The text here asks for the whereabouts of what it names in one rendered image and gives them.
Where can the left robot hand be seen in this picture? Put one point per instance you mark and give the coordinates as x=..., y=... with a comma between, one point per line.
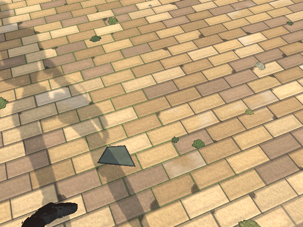
x=49, y=213

